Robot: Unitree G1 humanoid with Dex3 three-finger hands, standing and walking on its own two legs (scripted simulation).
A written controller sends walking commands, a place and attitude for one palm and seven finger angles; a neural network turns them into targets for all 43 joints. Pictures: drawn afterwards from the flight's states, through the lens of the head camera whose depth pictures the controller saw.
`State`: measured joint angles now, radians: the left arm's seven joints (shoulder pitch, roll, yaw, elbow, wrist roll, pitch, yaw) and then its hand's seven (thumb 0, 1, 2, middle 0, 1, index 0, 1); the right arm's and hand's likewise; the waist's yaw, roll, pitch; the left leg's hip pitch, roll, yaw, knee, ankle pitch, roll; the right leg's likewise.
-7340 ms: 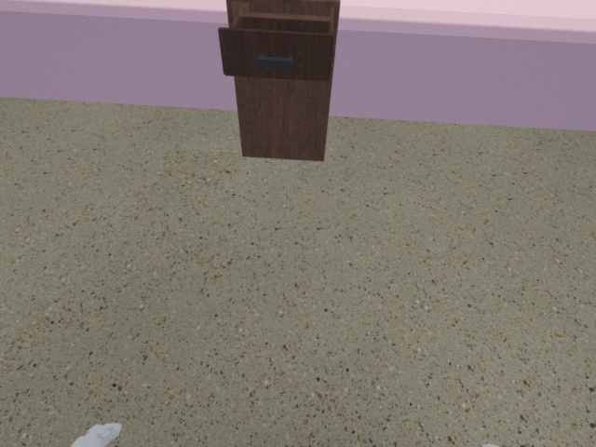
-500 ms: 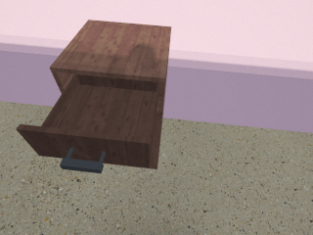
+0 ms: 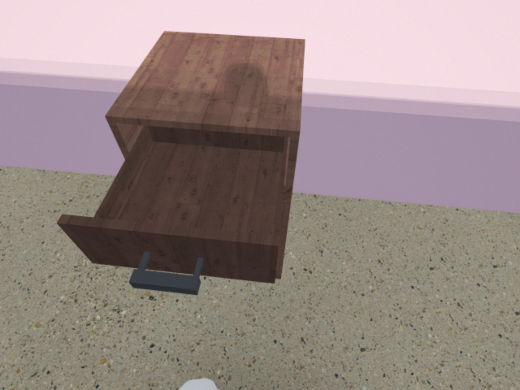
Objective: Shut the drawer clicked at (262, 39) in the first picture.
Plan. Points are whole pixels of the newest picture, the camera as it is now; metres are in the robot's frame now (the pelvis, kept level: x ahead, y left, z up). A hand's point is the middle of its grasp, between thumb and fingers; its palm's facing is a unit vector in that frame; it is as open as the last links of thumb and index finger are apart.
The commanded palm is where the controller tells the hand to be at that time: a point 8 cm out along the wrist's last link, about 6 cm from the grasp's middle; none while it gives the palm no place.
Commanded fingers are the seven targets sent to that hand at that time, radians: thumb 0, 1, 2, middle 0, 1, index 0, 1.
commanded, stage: come to a stop and stand still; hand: left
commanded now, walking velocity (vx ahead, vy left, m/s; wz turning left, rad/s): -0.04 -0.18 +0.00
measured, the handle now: (169, 270) +0.32 +0.21 -0.09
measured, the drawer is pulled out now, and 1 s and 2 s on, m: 0.28 0.28 0.25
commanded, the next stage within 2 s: look again from close up in 0.82 s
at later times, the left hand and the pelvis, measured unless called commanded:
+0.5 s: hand out of the picture +0.12 +0.21 -0.16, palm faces -0.05 -0.95 -0.29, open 7.4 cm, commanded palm none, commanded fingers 0.00 0.90 0.90 -0.20 -0.30 -0.20 -0.30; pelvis +0.02 +0.02 -0.01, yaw -2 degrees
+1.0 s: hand out of the picture +0.03 +0.20 -0.16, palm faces -0.01 -0.97 -0.25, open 7.3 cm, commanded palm none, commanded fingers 0.00 0.90 0.90 -0.20 -0.30 -0.20 -0.30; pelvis +0.02 +0.01 +0.00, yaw -2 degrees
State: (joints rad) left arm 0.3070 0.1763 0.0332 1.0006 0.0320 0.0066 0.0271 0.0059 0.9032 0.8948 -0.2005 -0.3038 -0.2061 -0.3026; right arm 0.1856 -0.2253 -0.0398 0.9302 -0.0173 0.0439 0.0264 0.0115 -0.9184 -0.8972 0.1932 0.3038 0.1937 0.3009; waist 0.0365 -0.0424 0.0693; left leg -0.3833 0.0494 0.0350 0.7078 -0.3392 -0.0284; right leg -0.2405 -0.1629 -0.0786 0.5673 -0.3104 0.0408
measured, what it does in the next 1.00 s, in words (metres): steps on the spot: left foot, then right foot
